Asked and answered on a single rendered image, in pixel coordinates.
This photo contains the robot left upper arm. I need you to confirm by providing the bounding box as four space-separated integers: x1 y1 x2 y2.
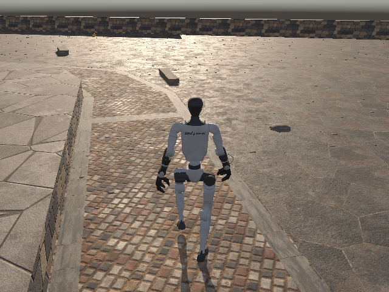
165 122 182 157

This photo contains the robot right forearm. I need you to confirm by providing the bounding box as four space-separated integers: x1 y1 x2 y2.
219 147 230 170

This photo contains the humanoid robot torso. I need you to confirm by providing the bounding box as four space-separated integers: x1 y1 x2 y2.
181 120 209 183

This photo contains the left robot foot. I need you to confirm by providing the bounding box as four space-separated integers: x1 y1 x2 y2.
177 220 185 230

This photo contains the robot left forearm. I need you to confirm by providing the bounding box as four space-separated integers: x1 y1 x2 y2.
157 148 171 178

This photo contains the left robot hand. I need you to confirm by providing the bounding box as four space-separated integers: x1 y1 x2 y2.
156 176 170 193

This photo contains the robot right upper arm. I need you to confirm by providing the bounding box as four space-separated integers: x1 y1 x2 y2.
208 123 225 156

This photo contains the right robot hand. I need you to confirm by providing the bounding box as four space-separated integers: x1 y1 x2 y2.
217 168 231 181

